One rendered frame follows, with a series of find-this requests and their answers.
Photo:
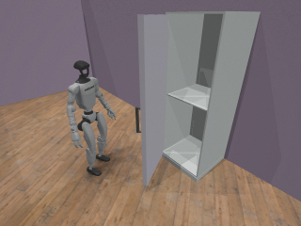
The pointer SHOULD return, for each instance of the left robot shin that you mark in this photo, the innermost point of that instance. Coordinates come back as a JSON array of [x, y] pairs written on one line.
[[101, 146]]

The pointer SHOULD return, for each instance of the fridge door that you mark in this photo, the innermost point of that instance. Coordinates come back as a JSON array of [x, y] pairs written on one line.
[[152, 52]]

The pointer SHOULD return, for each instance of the robot left forearm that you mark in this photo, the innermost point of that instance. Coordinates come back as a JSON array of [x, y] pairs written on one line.
[[104, 102]]

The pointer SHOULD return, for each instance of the robot right upper arm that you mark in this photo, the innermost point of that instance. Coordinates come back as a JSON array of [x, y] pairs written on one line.
[[72, 91]]

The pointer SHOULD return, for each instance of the left robot hand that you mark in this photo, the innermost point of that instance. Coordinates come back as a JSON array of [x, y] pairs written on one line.
[[111, 113]]

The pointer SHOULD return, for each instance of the handle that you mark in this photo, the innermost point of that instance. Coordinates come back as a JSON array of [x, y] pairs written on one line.
[[137, 119]]

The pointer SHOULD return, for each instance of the robot right forearm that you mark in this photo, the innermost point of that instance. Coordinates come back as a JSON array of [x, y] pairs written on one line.
[[72, 120]]

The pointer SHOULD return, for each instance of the robot shin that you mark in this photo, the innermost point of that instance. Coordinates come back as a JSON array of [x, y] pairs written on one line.
[[101, 146], [91, 157]]

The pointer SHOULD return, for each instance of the right robot hand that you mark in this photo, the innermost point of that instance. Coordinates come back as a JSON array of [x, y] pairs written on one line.
[[76, 137]]

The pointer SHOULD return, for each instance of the robot left upper arm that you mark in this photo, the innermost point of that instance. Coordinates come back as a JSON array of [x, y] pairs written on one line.
[[98, 94]]

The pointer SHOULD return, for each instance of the right robot shin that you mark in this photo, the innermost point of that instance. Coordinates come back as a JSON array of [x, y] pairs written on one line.
[[91, 157]]

